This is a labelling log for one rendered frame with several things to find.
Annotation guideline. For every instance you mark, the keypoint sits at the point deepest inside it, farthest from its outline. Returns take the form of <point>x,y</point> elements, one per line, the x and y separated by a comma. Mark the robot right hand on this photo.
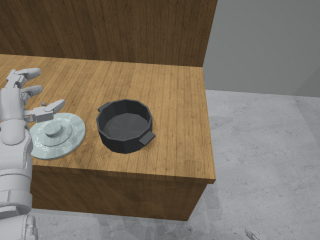
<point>253,235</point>

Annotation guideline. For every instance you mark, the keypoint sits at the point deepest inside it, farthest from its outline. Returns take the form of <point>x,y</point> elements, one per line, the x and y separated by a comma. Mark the lid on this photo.
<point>49,148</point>

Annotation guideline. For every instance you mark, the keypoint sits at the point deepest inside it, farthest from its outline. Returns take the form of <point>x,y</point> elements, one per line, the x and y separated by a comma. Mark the table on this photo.
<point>91,52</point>

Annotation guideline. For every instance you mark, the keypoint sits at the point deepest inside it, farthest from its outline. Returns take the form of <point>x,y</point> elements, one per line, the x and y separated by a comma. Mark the knob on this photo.
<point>53,129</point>

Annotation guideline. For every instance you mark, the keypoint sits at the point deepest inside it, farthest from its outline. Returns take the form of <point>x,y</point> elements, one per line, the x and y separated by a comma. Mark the robot left hand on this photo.
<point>13,98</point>

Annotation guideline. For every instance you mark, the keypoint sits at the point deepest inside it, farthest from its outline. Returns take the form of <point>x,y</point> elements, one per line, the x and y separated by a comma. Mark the left robot forearm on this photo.
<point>16,166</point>

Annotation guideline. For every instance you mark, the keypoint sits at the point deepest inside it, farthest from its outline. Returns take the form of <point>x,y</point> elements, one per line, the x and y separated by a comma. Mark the pot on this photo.
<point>125,126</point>

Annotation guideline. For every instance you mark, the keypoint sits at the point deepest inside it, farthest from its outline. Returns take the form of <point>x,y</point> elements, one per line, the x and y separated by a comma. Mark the left robot upper arm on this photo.
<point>22,227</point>

